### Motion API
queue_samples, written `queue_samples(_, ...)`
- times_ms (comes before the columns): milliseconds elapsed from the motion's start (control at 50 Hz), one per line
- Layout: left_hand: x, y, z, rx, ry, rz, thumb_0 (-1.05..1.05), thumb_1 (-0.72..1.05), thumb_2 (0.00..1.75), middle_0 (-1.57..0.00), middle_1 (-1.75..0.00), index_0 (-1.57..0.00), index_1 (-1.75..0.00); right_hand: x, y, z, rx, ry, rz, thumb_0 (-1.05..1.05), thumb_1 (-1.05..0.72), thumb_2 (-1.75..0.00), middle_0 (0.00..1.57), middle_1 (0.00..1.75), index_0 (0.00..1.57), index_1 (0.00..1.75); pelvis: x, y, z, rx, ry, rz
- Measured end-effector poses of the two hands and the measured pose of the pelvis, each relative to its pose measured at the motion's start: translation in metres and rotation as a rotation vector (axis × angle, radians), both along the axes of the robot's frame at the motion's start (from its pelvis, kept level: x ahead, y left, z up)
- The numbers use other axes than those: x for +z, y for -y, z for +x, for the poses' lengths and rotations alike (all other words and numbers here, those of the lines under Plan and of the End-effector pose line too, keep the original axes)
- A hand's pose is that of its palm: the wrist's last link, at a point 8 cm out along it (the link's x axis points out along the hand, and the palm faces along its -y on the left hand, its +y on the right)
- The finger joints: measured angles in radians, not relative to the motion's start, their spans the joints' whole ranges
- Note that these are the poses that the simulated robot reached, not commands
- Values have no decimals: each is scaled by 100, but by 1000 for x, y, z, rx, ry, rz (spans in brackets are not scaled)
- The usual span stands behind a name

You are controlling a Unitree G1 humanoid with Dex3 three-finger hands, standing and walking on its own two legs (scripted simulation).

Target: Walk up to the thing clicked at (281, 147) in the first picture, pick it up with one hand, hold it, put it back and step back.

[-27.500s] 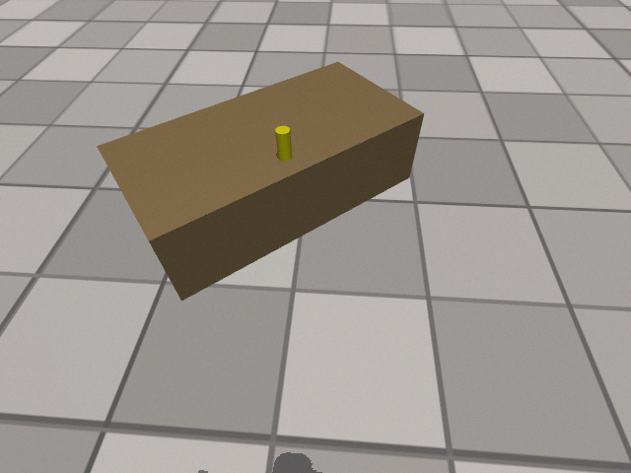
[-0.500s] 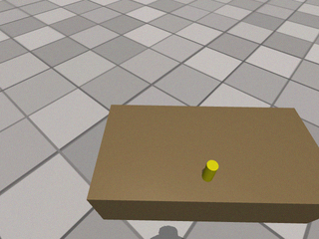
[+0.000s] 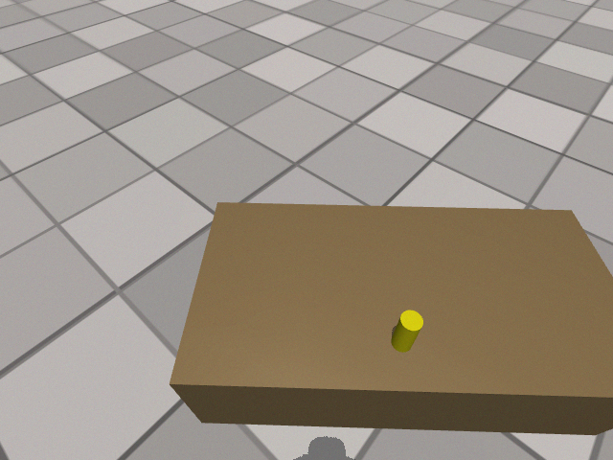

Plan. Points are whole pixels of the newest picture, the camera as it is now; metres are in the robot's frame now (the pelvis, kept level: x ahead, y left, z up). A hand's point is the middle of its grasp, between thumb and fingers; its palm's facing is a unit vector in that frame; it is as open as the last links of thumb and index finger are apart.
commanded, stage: stand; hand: right
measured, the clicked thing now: (406, 331) +0.45 -0.21 -0.36
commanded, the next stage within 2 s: step back in 0.92 s
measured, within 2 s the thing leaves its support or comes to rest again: neither
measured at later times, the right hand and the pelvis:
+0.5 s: hand out of the picture +0.07 -0.25 -0.16, palm faces -0.03 +0.94 -0.35, open 7.4 cm; pelvis +0.00 +0.00 +0.00, yaw +0 degrees
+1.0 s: hand out of the picture +0.07 -0.26 -0.16, palm faces -0.03 +0.94 -0.35, open 7.4 cm; pelvis -0.01 +0.00 +0.00, yaw +1 degrees
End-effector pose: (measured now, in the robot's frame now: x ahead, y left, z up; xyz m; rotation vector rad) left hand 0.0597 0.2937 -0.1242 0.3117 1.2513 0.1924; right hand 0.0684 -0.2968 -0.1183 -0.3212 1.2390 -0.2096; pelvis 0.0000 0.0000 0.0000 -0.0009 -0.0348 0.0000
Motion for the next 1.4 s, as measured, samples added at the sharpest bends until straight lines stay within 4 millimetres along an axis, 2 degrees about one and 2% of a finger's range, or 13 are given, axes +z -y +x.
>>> queue_samples(940, 0, -5, -11, 20, -13, 2, 0, 91, 89, -20, -30, -20, -30, -1, -1, -2, 11, -7, 4, 0, -90, -90, 21, 30, 20, 30, -1, -1, -3, 10, -3, 1)
queue_samples(1100, -2, -11, -19, 35, 6, 54, 0, 91, 89, -20, -30, -20, -30, -10, 15, -3, 22, 18, 1, 0, -90, -90, 21, 30, 20, 30, -12, 10, -34, 16, -9, 1)
queue_samples(1180, -2, -5, -37, 39, 26, 94, 0, 91, 89, -20, -30, -20, -30, -24, 33, 0, 41, 46, -1, 0, -90, -90, 21, 30, 20, 30, -25, 25, -49, 25, -17, 9)
queue_samples(1240, 1, 4, -59, 36, 7, 102, 0, 91, 89, -20, -30, -20, -30, -28, 39, 1, 49, 60, -7, 0, -90, -90, 21, 30, 20, 30, -26, 28, -61, 34, -10, 12)
queue_samples(1300, 8, 9, -73, 40, -12, 104, 0, 91, 89, -20, -30, -20, -30, -26, 38, -7, 59, 63, 2, 0, -90, -90, 21, 30, 20, 30, -20, 27, -70, 41, -17, 23)
queue_samples(1400, 13, 6, -79, 47, 47, 113, 0, 90, 89, -21, -30, -21, -30, -28, 34, -30, 114, -1, -9, 0, -90, -90, 21, 30, 20, 30, -18, 24, -85, 74, -27, 25)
